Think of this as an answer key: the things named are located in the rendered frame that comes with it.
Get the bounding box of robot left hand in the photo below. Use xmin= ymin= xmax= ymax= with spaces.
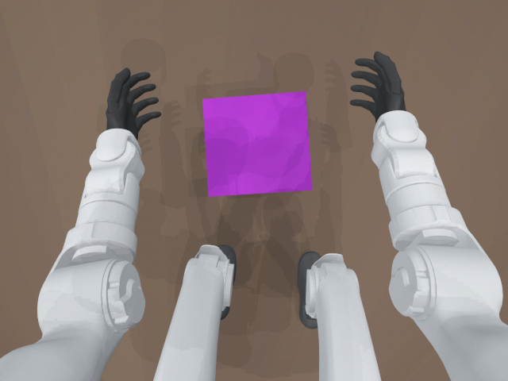
xmin=106 ymin=68 xmax=161 ymax=139

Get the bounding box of right robot forearm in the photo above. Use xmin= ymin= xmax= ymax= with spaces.
xmin=371 ymin=110 xmax=502 ymax=312

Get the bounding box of right robot shin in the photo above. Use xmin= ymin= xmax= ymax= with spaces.
xmin=306 ymin=253 xmax=360 ymax=319

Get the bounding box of carton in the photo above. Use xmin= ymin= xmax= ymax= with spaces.
xmin=202 ymin=91 xmax=312 ymax=197

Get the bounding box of robot right upper arm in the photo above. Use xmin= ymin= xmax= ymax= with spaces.
xmin=389 ymin=244 xmax=508 ymax=381

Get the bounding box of robot right hand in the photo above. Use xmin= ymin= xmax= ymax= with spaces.
xmin=350 ymin=52 xmax=406 ymax=123

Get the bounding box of robot left upper arm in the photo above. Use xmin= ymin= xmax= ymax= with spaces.
xmin=0 ymin=258 xmax=145 ymax=381

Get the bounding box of left robot shin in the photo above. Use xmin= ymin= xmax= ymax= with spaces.
xmin=183 ymin=245 xmax=228 ymax=308

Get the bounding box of robot shin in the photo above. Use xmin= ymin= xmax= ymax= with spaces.
xmin=306 ymin=253 xmax=360 ymax=319
xmin=183 ymin=245 xmax=228 ymax=308

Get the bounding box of left robot forearm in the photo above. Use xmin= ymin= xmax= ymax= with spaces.
xmin=37 ymin=129 xmax=144 ymax=332

